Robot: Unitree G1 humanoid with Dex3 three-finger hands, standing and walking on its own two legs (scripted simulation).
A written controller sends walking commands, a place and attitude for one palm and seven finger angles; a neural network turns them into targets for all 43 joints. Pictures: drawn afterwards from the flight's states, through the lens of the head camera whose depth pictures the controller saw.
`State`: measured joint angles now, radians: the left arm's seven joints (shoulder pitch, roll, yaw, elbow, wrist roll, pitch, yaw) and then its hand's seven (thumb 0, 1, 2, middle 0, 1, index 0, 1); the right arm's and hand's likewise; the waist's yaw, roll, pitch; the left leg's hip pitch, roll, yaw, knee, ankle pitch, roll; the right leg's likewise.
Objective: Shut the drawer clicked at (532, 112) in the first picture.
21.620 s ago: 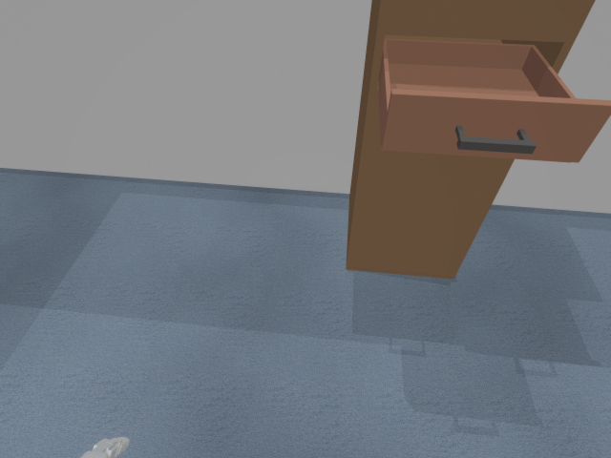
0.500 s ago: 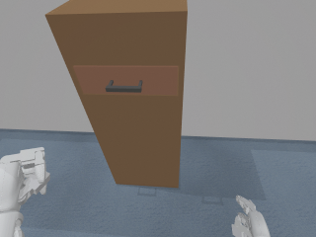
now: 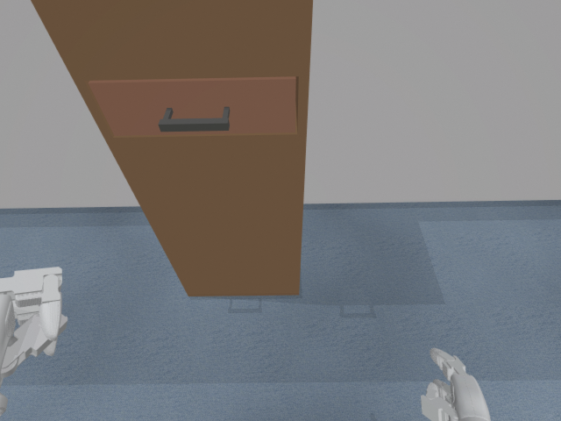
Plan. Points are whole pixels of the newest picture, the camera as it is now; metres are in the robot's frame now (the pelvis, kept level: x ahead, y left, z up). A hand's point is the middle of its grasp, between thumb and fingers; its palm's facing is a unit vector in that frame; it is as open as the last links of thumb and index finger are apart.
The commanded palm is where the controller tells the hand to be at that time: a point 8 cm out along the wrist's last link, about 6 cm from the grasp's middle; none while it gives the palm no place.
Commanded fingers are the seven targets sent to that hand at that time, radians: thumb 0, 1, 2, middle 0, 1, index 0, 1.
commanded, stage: step back with the hand held close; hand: left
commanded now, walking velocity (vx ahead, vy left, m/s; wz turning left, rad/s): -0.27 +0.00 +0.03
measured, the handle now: (196, 118) +0.62 +0.21 +0.08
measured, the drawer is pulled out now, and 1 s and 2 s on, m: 0.00 0.00 0.00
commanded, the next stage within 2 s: stop stepping back and stand still in 0.84 s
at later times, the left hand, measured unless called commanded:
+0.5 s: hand out of the picture +0.09 +0.25 +0.16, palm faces +0.42 -0.79 -0.45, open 3.3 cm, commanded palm +0.03 +0.30 +0.17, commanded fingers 0.00 0.90 0.90 -1.40 -1.60 -1.40 -1.60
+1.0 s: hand out of the picture +0.00 +0.25 +0.18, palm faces +0.34 -0.84 -0.42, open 3.2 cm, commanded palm -0.04 +0.29 +0.17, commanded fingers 0.00 0.90 0.90 -1.40 -1.60 -1.40 -1.60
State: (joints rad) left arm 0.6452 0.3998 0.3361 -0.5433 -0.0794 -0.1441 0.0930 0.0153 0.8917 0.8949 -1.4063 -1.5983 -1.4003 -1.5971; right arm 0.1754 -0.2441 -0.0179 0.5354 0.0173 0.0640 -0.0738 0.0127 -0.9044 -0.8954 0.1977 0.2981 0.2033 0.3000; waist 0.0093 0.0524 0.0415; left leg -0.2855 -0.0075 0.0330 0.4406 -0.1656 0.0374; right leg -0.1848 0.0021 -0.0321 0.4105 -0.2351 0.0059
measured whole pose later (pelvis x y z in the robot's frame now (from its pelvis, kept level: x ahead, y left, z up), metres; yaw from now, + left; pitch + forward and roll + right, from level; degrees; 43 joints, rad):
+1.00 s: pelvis -0.18 +0.02 -0.02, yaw -2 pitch +1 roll -2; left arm 0.60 0.43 0.38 -0.66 -0.06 -0.28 0.10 0.01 0.89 0.90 -1.41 -1.60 -1.41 -1.60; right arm 0.18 -0.16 0.02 0.66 -0.01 -0.08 -0.05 0.01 -0.90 -0.89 0.20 0.30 0.21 0.30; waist 0.05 -0.02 -0.02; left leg -0.55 -0.01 0.04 0.69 -0.21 -0.02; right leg -0.08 0.03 0.00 0.50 -0.42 0.01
